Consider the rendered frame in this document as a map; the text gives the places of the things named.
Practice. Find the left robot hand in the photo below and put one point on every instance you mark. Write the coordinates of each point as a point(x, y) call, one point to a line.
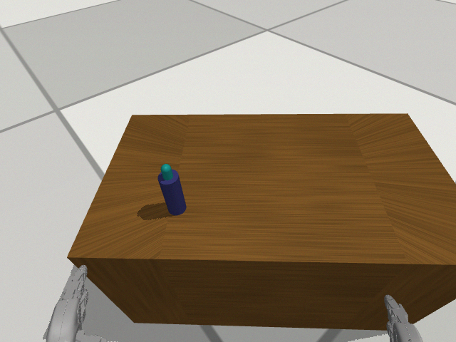
point(69, 313)

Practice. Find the bottle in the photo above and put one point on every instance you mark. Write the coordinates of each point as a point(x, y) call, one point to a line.
point(172, 190)

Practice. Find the right robot hand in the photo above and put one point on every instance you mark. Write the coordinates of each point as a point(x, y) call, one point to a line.
point(398, 327)

